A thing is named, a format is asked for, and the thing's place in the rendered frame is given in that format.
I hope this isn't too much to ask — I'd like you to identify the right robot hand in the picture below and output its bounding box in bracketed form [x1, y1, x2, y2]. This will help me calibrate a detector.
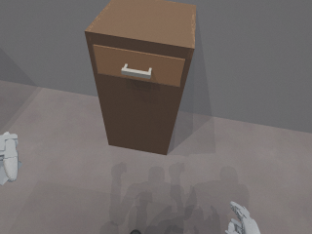
[225, 201, 261, 234]

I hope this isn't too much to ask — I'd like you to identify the drawer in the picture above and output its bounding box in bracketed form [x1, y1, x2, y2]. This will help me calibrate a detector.
[93, 44, 185, 86]

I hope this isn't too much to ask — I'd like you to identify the cabinet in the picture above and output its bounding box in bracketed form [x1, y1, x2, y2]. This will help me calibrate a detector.
[84, 0, 196, 156]

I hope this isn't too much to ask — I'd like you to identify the left robot hand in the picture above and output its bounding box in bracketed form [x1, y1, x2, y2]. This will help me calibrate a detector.
[0, 132, 22, 185]

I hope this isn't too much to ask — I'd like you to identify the handle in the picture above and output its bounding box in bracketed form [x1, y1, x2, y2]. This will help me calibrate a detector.
[121, 63, 152, 79]

